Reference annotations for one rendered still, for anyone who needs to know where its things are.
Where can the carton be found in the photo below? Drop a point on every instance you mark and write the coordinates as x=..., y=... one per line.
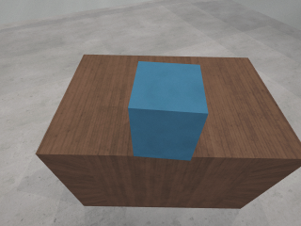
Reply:
x=167, y=110

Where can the pedestal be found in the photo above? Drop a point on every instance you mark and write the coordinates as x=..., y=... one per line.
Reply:
x=246, y=145

